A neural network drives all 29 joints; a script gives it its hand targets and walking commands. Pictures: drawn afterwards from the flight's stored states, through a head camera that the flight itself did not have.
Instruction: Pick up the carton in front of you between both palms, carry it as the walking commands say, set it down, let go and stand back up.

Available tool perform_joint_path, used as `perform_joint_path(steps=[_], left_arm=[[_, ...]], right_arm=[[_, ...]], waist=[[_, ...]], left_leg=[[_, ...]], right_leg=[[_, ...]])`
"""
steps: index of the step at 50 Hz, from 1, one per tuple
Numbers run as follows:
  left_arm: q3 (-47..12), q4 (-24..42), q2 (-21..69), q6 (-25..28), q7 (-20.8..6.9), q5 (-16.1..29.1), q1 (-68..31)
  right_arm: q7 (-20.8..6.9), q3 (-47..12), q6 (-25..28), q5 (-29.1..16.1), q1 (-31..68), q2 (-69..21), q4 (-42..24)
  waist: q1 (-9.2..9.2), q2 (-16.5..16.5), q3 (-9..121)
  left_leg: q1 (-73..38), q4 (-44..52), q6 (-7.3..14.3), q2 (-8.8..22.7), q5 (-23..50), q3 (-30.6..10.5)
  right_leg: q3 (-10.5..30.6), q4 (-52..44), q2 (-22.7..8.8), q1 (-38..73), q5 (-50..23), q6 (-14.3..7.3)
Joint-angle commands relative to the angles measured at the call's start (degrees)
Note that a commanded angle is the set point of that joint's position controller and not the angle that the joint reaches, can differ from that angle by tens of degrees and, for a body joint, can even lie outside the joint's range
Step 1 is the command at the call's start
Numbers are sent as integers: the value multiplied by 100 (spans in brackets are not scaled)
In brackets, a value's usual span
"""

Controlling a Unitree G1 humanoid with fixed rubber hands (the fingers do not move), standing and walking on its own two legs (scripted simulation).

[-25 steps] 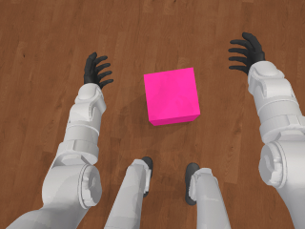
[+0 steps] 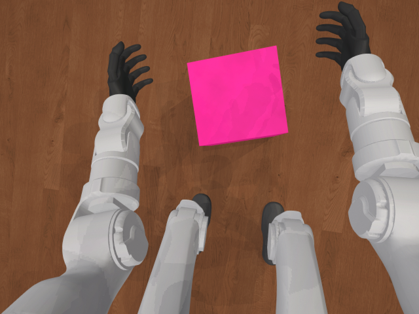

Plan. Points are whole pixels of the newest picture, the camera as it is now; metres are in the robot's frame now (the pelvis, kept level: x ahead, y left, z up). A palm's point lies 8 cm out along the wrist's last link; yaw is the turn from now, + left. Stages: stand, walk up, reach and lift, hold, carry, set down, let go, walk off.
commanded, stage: reach and lift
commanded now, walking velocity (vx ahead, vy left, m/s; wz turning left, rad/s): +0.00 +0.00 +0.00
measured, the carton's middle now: (237, 105) +0.50 +0.02 -0.45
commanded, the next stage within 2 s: none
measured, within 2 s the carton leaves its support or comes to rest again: leaves its support in 1.34 s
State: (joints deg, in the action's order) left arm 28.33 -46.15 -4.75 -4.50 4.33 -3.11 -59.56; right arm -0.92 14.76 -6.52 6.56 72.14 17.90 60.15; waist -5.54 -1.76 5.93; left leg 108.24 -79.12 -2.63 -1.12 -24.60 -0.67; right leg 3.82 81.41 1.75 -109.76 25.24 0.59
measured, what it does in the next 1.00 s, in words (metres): lowers itself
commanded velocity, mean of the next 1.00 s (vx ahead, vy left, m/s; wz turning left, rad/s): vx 0.00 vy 0.00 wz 0.00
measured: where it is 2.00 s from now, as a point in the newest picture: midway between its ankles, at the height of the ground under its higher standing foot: (233, 238)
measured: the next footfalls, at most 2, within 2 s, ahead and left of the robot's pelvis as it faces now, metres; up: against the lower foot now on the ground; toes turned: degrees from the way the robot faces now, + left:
none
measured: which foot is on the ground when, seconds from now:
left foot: down 0.00-1.00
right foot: down 0.00-1.00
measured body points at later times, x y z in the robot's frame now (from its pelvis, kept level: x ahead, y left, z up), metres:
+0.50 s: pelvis -0.05 +0.00 -0.19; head +0.33 -0.01 +0.05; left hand +0.48 +0.21 -0.37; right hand +0.54 -0.16 -0.37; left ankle +0.07 +0.13 -0.54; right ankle +0.06 -0.12 -0.54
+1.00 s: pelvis -0.05 +0.00 -0.20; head +0.33 -0.01 +0.03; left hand +0.48 +0.19 -0.38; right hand +0.54 -0.14 -0.39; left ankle +0.07 +0.13 -0.54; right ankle +0.06 -0.12 -0.54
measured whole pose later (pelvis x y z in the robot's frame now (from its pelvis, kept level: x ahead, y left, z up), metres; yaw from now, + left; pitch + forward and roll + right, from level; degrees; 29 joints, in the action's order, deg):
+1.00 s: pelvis -0.05 +0.00 -0.20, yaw +2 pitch +38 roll +4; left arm 12.7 -62.3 -12.1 -2.1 9.9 12.8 -81.7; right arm 2.6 -6.4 -3.9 -12.2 92.6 26.7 72.9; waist -5.3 1.7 -21.5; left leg 129.4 -122.7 -3.9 -2.3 -31.1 -0.1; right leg 3.5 126.1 1.3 -130.8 33.0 0.5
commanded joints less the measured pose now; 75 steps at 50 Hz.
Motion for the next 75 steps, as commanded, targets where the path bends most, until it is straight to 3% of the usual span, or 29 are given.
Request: perform_joint_path(steps=[1,5,9,19,23,28,32,35,38,43,47,51,54,55,58,60,63,68,72,75], left_arm=[[-241,516,-735,114,113,280,-1046],[-669,510,-1027,59,301,745,-1450],[-930,313,-1231,-39,433,1097,-1951],[-1193,-571,-1609,-19,503,1392,-3154],[-1279,-968,-1651,109,459,1420,-3418],[-1400,-998,-1776,281,488,1525,-3724],[-1465,-985,-1685,339,556,1608,-3573],[-1584,-1017,-1487,341,586,1750,-3325],[-1609,-1066,-1423,330,588,1764,-3149],[-1446,-1111,-1375,346,559,1523,-3178],[-1484,-1055,-1244,348,561,1554,-3404],[-1715,-1035,-726,332,513,1615,-3758],[-1562,-1195,-308,301,467,1359,-3838],[-1685,-1100,478,262,298,1270,-4175],[-1950,-856,2882,-36,-409,991,-5198],[-1938,-596,3622,-247,-782,808,-5408],[-1924,-327,4250,-441,-1105,742,-5389],[-2315,111,4976,-597,-1251,1079,-5295],[-2896,772,5421,-756,-1204,1372,-5297],[-3329,1435,5494,-951,-1220,1431,-5470]], right_arm=[[154,-288,135,-313,1533,722,-629],[278,-797,102,-825,2053,1062,-740],[326,-1153,11,-1188,2541,1269,-581],[365,-1630,10,-1651,3561,1612,372],[346,-1740,131,-1747,3728,1626,696],[386,-1857,311,-1876,4054,1737,478],[359,-2037,370,-1970,4030,1730,385],[348,-2146,376,-1988,3833,1630,420],[368,-2071,348,-1906,3534,1513,594],[346,-1911,354,-1786,3446,1402,776],[359,-1997,370,-1839,3708,1316,714],[323,-2296,364,-1934,4040,729,698],[269,-2257,332,-1797,4150,275,749],[101,-2418,286,-1787,4392,-651,683],[-555,-2498,99,-1514,4699,-3210,713],[-867,-2199,-44,-1273,4439,-4119,522],[-1088,-1878,-167,-1037,4152,-4742,230],[-1105,-2207,-238,-1236,4259,-5424,-634],[-938,-2776,-319,-1589,4540,-5945,-1761],[-791,-2955,-547,-1582,4410,-6404,-2360]], waist=[[-174,-562,5637],[-228,-686,6262],[-265,-808,6087],[-301,-682,4963],[-275,-558,4459],[-279,-495,4482],[-357,-551,4641],[-284,-639,4878],[-177,-643,4712],[-183,-460,4019],[-170,-492,4058],[-156,-576,4001],[-166,-584,3804],[-208,-627,3764],[-99,-667,3419],[-55,-594,3267],[2,-422,3267],[-3,-518,4478],[-5,-794,6511],[7,-848,7842]], left_leg=[[-2080,-540,-330,-280,2668,545],[-2004,-1280,-330,-235,2381,607],[-1599,-1841,-318,-160,1671,656],[-1045,-2859,-238,28,671,651],[-945,-3206,-218,61,745,599],[-1073,-3537,-190,19,1207,547],[-1355,-3719,-171,-50,1748,536],[-1507,-3751,-181,-114,1983,541],[-1414,-3729,-196,-147,1872,535],[-1088,-3680,-204,-145,1477,525],[-1075,-3646,-199,-157,1352,544],[-1092,-3586,-189,-215,1156,561],[-1189,-3569,-160,-293,1035,545],[-1190,-3585,-118,-352,1014,553],[-931,-3700,-114,-512,912,613],[-742,-3750,-82,-582,830,675],[-592,-3828,-45,-639,1116,700],[-786,-3904,-17,-664,1808,757],[-1250,-3867,-31,-689,2388,809],[-1489,-3669,-86,-743,2431,859]], right_leg=[[-239,560,212,3255,-2702,113],[-361,1354,183,3180,-2315,125],[-407,1886,108,2892,-1565,112],[-274,2732,-92,2084,-397,61],[-195,3049,-141,1735,-448,48],[-174,3409,-131,1704,-830,37],[-215,3663,-110,1833,-1275,61],[-271,3722,-92,2003,-1489,58],[-282,3670,-82,1842,-1406,49],[-191,3543,-99,1263,-973,21],[-174,3478,-83,1355,-855,5],[-188,3398,-42,1456,-682,6],[-203,3370,19,1400,-560,6],[-184,3384,70,1399,-547,-10],[-282,3452,252,1178,-584,-47],[-419,3478,341,933,-579,-80],[-475,3534,413,765,-858,-142],[-505,3615,450,1491,-1673,-151],[-567,3604,519,2837,-2586,-50],[-651,3423,585,3648,-2859,22]])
